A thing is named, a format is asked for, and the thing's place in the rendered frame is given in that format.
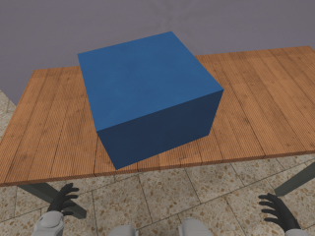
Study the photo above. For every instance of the robot left thigh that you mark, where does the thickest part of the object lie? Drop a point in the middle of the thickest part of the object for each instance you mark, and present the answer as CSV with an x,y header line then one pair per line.
x,y
124,230

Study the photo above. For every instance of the table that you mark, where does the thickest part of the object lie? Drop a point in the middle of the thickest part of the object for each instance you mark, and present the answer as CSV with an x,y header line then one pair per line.
x,y
267,110

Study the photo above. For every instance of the robot thigh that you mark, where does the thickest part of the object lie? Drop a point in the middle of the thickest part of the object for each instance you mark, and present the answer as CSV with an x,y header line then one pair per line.
x,y
124,230
193,227

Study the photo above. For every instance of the left robot hand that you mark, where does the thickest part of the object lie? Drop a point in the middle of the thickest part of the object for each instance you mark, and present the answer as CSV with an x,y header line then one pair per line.
x,y
57,203

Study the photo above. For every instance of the robot left forearm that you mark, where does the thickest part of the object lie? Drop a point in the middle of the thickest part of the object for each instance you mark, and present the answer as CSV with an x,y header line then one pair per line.
x,y
49,224

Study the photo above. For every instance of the carton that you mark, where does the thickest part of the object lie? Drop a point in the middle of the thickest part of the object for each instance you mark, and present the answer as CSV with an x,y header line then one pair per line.
x,y
148,96

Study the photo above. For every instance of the robot right thigh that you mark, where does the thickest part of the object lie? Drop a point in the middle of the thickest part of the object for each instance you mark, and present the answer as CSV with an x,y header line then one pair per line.
x,y
193,227

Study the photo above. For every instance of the right robot hand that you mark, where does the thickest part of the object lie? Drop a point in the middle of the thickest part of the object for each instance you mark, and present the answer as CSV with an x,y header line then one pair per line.
x,y
285,218

